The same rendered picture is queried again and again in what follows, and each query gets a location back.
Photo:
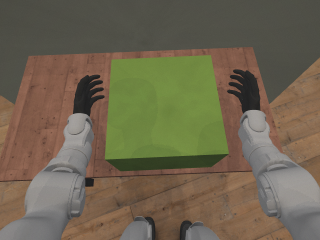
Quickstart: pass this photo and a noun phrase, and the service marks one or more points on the left robot upper arm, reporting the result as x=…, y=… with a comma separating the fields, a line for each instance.
x=54, y=199

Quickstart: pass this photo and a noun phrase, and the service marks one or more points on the robot left foot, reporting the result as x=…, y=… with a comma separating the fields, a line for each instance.
x=152, y=223

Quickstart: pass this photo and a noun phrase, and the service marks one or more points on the table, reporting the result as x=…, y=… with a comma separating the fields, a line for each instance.
x=46, y=96

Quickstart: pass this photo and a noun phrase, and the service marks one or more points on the right robot hand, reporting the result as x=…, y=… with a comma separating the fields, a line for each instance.
x=249, y=96

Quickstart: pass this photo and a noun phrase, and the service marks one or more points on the right robot forearm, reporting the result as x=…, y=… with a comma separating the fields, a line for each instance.
x=258, y=148

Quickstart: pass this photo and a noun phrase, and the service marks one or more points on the carton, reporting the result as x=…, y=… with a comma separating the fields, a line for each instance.
x=164, y=113

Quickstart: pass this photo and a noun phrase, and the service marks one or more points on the right robot upper arm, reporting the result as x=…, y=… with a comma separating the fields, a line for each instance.
x=291, y=196

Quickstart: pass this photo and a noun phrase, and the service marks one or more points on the robot right thigh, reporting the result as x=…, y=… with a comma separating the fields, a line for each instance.
x=200, y=233

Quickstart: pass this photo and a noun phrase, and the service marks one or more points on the left robot hand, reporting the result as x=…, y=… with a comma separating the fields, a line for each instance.
x=83, y=100

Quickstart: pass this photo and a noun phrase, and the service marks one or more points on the left robot forearm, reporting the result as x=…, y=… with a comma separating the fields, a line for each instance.
x=75, y=154

